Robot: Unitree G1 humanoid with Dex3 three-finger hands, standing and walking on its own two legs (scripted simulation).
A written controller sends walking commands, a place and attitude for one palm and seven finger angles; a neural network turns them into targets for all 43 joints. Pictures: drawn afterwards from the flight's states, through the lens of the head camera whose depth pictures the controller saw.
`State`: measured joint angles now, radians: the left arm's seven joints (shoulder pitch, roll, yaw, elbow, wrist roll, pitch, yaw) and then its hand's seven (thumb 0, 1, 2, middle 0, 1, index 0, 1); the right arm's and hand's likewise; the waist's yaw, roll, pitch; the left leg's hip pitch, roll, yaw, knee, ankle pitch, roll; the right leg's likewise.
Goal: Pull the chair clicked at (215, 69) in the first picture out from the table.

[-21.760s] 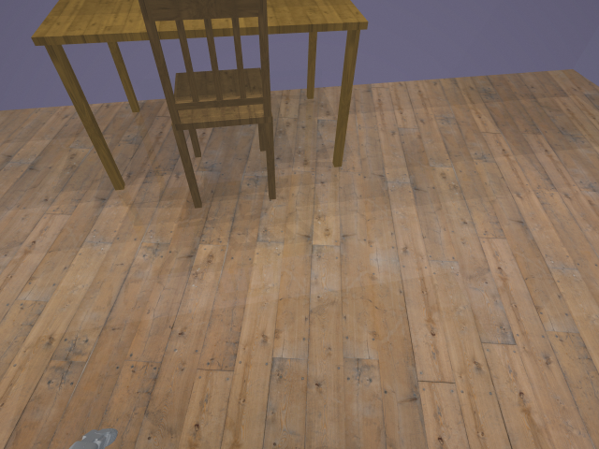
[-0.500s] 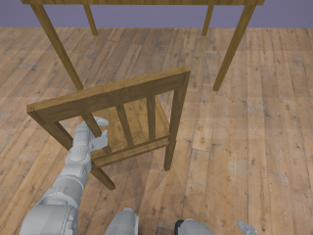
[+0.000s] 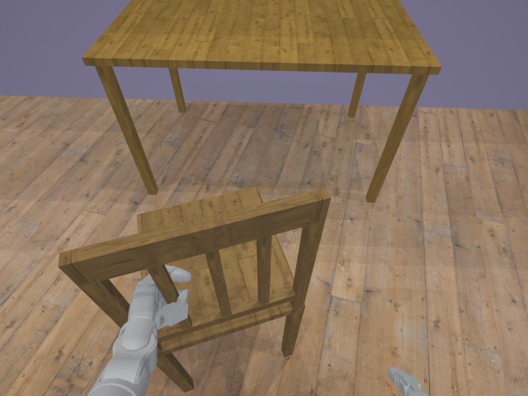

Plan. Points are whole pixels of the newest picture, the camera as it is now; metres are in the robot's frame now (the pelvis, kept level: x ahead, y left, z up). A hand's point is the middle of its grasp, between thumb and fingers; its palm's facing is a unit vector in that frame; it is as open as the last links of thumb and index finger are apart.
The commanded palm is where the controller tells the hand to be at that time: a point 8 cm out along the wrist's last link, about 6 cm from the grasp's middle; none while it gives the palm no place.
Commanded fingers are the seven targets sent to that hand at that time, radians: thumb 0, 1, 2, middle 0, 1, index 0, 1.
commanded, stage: stop walking, hand still on the chair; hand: left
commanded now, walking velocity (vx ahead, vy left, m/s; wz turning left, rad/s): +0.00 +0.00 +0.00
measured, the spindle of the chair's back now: (219, 285) +0.32 +0.11 -0.09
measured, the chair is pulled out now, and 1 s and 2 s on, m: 0.62 0.62 0.62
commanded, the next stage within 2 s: open the thumb and straighten the fingers in 0.32 s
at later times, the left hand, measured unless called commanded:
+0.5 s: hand (181, 305) +0.27 +0.16 -0.07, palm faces +0.16 -0.97 -0.16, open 5.5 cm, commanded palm +0.24 +0.21 -0.05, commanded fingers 0.00 0.30 0.61 -0.50 -1.45 -0.50 -1.45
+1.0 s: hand (180, 302) +0.28 +0.17 -0.07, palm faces +0.13 -0.98 -0.17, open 15.5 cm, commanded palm +0.25 +0.22 -0.05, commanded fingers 0.00 -0.55 0.20 0.00 0.00 0.00 0.00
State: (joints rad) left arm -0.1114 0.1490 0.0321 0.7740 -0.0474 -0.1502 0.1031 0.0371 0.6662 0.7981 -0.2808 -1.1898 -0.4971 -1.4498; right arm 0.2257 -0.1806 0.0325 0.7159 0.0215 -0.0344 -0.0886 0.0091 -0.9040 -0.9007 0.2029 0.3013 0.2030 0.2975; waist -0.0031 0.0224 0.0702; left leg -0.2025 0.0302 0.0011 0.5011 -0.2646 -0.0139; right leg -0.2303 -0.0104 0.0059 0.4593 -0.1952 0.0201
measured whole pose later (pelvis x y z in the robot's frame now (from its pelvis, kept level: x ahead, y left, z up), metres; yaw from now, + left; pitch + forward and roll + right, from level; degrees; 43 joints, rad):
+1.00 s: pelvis +0.03 +0.00 -0.04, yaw +2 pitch +10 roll +0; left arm 0.18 0.17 0.01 0.19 -0.08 0.11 0.09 -0.01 -0.50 0.22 -0.23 -0.66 -0.23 -0.67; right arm 0.23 -0.25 0.01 0.57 0.03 -0.08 -0.06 0.01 -0.91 -0.90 0.20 0.30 0.20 0.30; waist -0.03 0.04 -0.10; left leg -0.57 0.00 -0.03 0.84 -0.45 -0.01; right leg -0.60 -0.04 -0.02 0.83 -0.41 0.02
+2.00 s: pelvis +0.03 +0.00 -0.06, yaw +3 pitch +12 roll -2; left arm 0.69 0.19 -0.01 -0.22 -0.08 0.11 0.05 -0.01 -0.54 0.20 -0.04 -0.01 -0.04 -0.02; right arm 0.24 -0.20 -0.01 0.47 0.04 -0.05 -0.10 0.01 -0.90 -0.90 0.20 0.30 0.20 0.30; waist -0.02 0.04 -0.17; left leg -0.69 0.01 -0.07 0.99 -0.52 -0.02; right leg -0.69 -0.03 -0.05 0.95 -0.47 0.02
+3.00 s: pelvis +0.03 +0.00 -0.02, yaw +4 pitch +0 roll -1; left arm 0.68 0.35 0.16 -0.42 -0.07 0.06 0.17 -0.01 -0.02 0.45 -0.08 -0.11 -0.20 -0.17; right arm 0.22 -0.21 0.04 0.57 0.04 -0.13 -0.14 0.01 -0.90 -0.90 0.20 0.30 0.20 0.30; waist 0.05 0.07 -0.04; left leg -0.28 0.01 -0.06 0.69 -0.40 -0.01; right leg -0.29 -0.03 -0.05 0.65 -0.36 0.02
